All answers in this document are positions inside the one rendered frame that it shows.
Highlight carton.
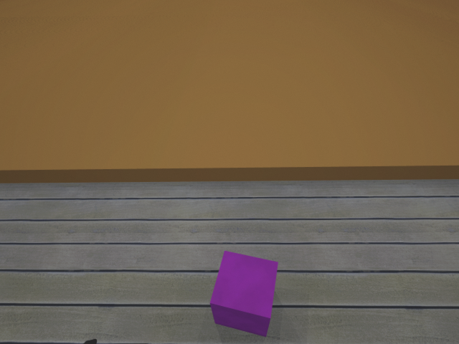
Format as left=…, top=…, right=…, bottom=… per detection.
left=210, top=251, right=278, bottom=337

